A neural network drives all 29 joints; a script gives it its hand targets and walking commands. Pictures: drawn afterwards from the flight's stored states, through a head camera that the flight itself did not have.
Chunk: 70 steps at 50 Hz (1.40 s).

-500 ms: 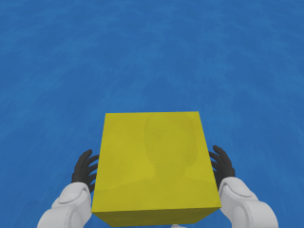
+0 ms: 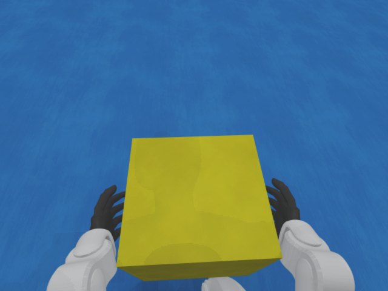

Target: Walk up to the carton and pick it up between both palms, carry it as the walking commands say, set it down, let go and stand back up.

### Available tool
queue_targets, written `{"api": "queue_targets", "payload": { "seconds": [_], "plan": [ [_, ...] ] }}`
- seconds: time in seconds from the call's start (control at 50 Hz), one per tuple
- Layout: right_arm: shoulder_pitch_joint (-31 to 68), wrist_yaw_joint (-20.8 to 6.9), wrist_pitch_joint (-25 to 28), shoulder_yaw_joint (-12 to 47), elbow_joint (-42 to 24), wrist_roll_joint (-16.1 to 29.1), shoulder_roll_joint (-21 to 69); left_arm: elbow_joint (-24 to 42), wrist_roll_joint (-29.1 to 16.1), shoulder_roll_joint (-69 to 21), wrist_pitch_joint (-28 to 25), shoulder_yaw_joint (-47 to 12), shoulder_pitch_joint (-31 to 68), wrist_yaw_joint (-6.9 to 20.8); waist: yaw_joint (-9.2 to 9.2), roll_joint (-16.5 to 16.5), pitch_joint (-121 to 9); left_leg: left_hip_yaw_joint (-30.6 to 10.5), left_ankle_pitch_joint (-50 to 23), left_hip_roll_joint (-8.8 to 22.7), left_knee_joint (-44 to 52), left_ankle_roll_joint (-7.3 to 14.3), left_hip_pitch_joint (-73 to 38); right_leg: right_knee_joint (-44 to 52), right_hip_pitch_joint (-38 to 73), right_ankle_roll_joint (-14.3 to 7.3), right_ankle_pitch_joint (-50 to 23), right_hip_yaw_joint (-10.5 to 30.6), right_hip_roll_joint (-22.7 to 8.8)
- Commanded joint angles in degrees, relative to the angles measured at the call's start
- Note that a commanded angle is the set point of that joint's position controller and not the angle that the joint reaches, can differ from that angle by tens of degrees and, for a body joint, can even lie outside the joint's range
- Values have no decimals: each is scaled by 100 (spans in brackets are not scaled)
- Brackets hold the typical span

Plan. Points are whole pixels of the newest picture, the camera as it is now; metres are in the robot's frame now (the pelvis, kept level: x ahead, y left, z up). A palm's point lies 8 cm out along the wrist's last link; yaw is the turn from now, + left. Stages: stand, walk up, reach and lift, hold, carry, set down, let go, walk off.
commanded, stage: carry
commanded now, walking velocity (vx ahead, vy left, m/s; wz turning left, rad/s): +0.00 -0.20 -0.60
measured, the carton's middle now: (195, 212) +0.28 +0.00 +0.02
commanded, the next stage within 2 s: none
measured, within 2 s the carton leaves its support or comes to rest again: neither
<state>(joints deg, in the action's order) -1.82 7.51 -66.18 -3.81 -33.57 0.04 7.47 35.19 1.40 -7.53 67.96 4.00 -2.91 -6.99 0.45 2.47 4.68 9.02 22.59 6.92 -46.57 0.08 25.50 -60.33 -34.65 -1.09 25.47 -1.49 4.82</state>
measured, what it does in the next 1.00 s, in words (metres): steps to the right, turning right: right foot, then left foot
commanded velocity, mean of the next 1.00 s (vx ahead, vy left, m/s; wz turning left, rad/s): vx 0.00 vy -0.20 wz -0.60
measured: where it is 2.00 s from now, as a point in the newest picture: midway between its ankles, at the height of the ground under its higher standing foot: outside the picture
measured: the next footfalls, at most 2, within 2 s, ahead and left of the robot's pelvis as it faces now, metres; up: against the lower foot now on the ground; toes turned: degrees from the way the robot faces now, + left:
right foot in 0.14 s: +0.04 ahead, -0.17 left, +0.00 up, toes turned -9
left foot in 0.48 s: +0.02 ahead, -0.05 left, +0.00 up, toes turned -8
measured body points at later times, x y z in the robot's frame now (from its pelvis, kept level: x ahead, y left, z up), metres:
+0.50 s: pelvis -0.04 -0.13 +0.01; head +0.01 -0.12 +0.45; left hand +0.25 -0.05 +0.07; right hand +0.17 -0.35 +0.09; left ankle -0.02 -0.04 -0.71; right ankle +0.00 -0.17 -0.70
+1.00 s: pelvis -0.14 -0.25 +0.01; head -0.09 -0.29 +0.45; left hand +0.16 -0.27 +0.07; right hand -0.01 -0.53 +0.07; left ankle -0.10 -0.16 -0.67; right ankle -0.10 -0.34 -0.71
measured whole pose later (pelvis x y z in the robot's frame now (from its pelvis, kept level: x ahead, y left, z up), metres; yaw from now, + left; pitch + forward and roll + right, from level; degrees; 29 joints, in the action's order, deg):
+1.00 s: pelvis -0.14 -0.25 +0.01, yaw -32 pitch +2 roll +0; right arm 2.3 6.8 -69.0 -6.2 -33.5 -0.9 7.3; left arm 33.0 2.5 -7.3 69.5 3.6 1.8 -6.8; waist -2.1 -1.4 5.3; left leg 5.8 29.9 3.4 -56.0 -2.6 27.4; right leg -36.7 -27.3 -6.6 11.7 -1.5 7.0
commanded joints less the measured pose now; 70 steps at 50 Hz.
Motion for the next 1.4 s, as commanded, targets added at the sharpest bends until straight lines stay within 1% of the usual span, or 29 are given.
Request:
{"api": "queue_targets", "payload": {
  "seconds": [0.0,0.1,0.12,0.14,0.16,0.18,0.22,0.38,0.44,0.46,0.48,0.5,0.54,0.7,0.74,0.76,0.82,0.98,1.04,1.06,1.08,1.1,1.14,1.18,1.28,1.32,1.34,1.36,1.38],
  "plan": [
    [2343,-791,240,3691,-1067,1520,4610,1538,-1827,-4579,-274,-4301,3167,681,-135,-1711,-2545,-1454,-3512,2057,1955,974,-2075,-356,-376,129,107,345,-823],
    [2083,-649,161,3505,-976,1248,4425,1113,-1921,-4495,-166,-4198,2787,743,-62,-1962,-2853,-169,-4962,1448,678,190,-1721,2830,1827,32,-109,-507,-314],
    [1943,-628,118,3511,-934,1206,4311,947,-1868,-4451,-131,-4158,2637,748,0,-1301,-2851,-166,-4117,1237,-1,-23,-1193,3454,2464,-67,-759,-93,-343],
    [1983,-614,93,3525,-1027,1195,4257,822,-1825,-4447,-110,-4122,2522,757,9,31,-2944,-122,-1728,767,-879,-279,-56,3521,3308,-451,-2828,1125,-1154],
    [2128,-619,49,3685,-1152,1257,4368,762,-1763,-4403,-97,-4072,2545,755,-90,2174,-2934,86,2161,-150,-1787,-592,1290,3348,3941,-1034,-5704,2703,-2319],
    [2484,-667,17,3927,-1162,1428,4511,680,-1695,-4541,-136,-3974,2556,737,-26,2097,-2695,-246,2226,-74,-2094,-594,1273,3204,3294,-1375,-6641,2429,-2049],
    [2533,-710,-11,3909,-1014,1564,4668,698,-1634,-4617,-120,-3857,2590,755,-1,801,-2574,-377,1536,-60,-2231,-606,1140,2913,3378,-1219,-6756,1623,-1597],
    [2974,-815,75,4103,-1226,1813,5041,1140,-1466,-4815,-254,-3924,2852,711,25,629,-3120,-459,537,-422,-336,-174,8,3250,3203,-1199,-4756,1879,-1396],
    [2724,-834,41,3927,-1051,1687,4956,1192,-1492,-4737,-186,-4106,3030,669,-118,337,-3100,-528,-62,-427,1503,158,-1685,3293,1973,-731,-3430,1755,-1103],
    [2571,-859,22,3839,-936,1611,4892,1193,-1501,-4658,-153,-4205,3089,659,-230,-496,-3117,-1293,-636,464,2569,493,-2709,2791,987,-281,-2321,1266,-706],
    [2510,-853,20,3758,-890,1574,4848,1234,-1584,-4696,-99,-4224,3177,671,-230,-2919,-3207,-3493,-2571,2826,2957,1316,-3041,611,-2,67,526,279,167],
    [2436,-886,38,3749,-871,1593,4941,1344,-1628,-4641,-81,-4221,3442,694,-246,-2388,-2739,-3030,-3024,3048,2792,1870,-2458,-693,-171,76,670,516,-250],
    [2435,-929,34,3674,-766,1463,4917,1298,-1804,-4836,-46,-4407,3492,721,-158,-1422,-2487,-1861,-3376,2320,2357,1474,-2195,-941,-163,36,-93,615,-600],
    [2323,-734,-81,3475,-934,1201,4575,879,-1981,-4716,87,-4255,2988,790,-67,-1785,-2688,101,-4928,1329,725,226,-1782,3100,2025,-22,-494,-777,-86],
    [2259,-707,-144,3552,-979,1169,4391,600,-1827,-4634,134,-4144,2666,808,42,-62,-3007,93,-2133,751,-639,-213,-468,3511,3362,-443,-2854,563,-905],
    [2376,-728,-179,3752,-1080,1265,4523,565,-1749,-4592,131,-4052,2672,803,-18,2172,-3033,324,1830,-192,-1524,-532,883,3473,3958,-1021,-5420,2307,-2174],
    [2949,-827,-209,3982,-939,1631,4919,592,-1626,-4801,56,-3838,2852,772,40,907,-2692,-408,1491,-109,-2230,-440,738,3130,3262,-1206,-6037,1466,-1648],
    [2983,-895,-38,4191,-1230,1901,5213,1184,-1554,-4936,-183,-3954,2926,738,9,657,-3372,-501,586,-421,-357,-122,-104,3370,3140,-1174,-4622,1981,-1468],
    [2729,-909,-40,3991,-1024,1778,5124,1216,-1584,-4878,-124,-4123,3100,699,-132,172,-3406,-603,92,-388,1392,219,-1726,3586,1919,-600,-3065,1866,-1155],
    [2658,-926,-34,3915,-1028,1700,5103,1271,-1665,-4913,-109,-4266,3229,702,-247,-493,-3425,-1220,-417,435,2614,562,-2723,3134,960,-122,-1960,1348,-729],
    [2595,-931,-34,3846,-950,1652,5020,1273,-1716,-4889,-60,-4294,3299,706,-252,-2908,-3508,-3214,-2254,2706,2851,1369,-3003,744,96,203,454,353,115],
    [2400,-959,5,3796,-928,1631,5059,1515,-1806,-4784,-55,-4357,3609,739,-305,-2674,-3012,-2885,-2838,3083,2681,1993,-2405,-761,-329,259,617,584,-355],
    [2523,-982,21,3762,-879,1556,5037,1433,-1990,-4959,-24,-4548,3615,771,-182,-1439,-2824,-1715,-3483,2296,2178,1503,-2330,-833,-244,107,-223,670,-687],
    [2613,-946,53,3698,-961,1494,4923,1594,-2073,-4905,-53,-4586,3676,778,-127,-1441,-2672,-896,-4252,1786,1742,839,-2415,404,-148,120,-441,312,-731],
    [2252,-731,-127,3593,-1099,1241,4462,938,-2067,-4595,141,-4376,2951,821,-93,-1736,-2797,85,-5094,1337,765,241,-1840,2948,1823,39,-417,-724,-81],
    [2041,-689,-237,3578,-970,1139,4251,559,-1956,-4517,222,-4256,2688,840,8,-179,-3026,132,-2219,772,-517,-248,-536,3405,3198,-320,-3172,388,-759],
    [2166,-692,-275,3778,-1090,1231,4361,496,-1866,-4404,235,-4148,2661,831,-69,2049,-3043,349,1874,-84,-1441,-575,882,3307,3935,-857,-5787,2061,-2031],
    [2663,-751,-308,4056,-1051,1467,4528,390,-1745,-4434,167,-3925,2742,799,-13,2319,-2843,-111,2293,-181,-1955,-583,817,3172,3192,-1299,-6930,2150,-2037],
    [2747,-807,-326,3981,-906,1571,4583,348,-1680,-4456,141,-3854,2732,774,3,1521,-2750,-323,2000,-134,-2323,-556,580,3146,2931,-1277,-6620,1890,-1748]
  ]
}}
